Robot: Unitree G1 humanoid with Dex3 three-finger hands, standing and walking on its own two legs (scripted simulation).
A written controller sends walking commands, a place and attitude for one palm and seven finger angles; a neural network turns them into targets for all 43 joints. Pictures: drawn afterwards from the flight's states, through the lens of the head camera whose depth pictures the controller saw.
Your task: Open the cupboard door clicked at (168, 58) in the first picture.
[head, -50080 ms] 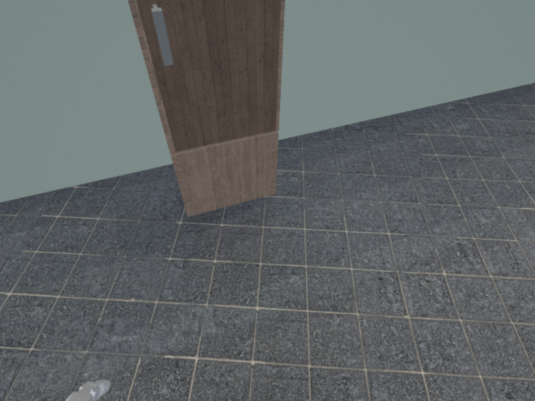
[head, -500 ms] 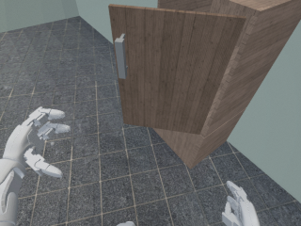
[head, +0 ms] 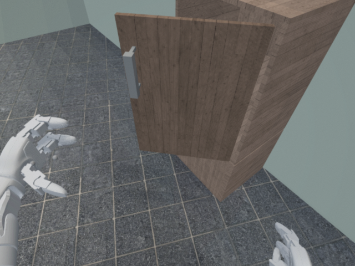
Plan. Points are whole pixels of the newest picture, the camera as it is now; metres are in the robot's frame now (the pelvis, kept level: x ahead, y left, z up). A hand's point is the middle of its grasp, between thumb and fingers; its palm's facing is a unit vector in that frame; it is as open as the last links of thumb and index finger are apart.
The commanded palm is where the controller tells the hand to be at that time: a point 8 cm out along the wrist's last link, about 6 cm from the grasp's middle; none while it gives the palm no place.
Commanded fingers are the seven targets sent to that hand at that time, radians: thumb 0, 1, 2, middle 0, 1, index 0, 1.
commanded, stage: raise the hand with hooked fingers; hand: left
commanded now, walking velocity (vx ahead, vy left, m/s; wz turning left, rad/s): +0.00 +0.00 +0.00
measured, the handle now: (134, 72) +0.62 +0.19 +0.11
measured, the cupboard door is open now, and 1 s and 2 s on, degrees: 44 44 44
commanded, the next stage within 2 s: move the hooked fingers beside the handle in 0.16 s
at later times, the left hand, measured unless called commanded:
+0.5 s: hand (70, 140) +0.33 +0.26 +0.12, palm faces -0.02 -1.00 -0.01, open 14.0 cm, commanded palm +0.32 +0.31 +0.13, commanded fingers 0.00 -0.50 0.30 -0.30 -1.20 -0.30 -1.20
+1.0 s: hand (84, 113) +0.41 +0.26 +0.13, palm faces -0.06 -1.00 +0.00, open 14.0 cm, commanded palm +0.40 +0.31 +0.12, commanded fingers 0.00 -0.50 0.30 -0.30 -1.20 -0.30 -1.20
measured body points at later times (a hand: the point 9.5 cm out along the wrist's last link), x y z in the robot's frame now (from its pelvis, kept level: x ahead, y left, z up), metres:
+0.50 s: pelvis +0.00 -0.01 +0.00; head +0.02 -0.01 +0.45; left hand +0.33 +0.32 +0.12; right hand +0.17 -0.26 -0.08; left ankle +0.06 +0.11 -0.72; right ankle -0.02 -0.10 -0.72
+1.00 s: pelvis +0.01 +0.01 -0.01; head +0.05 +0.02 +0.44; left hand +0.41 +0.31 +0.13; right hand +0.10 -0.27 -0.10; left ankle +0.06 +0.11 -0.72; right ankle -0.02 -0.10 -0.72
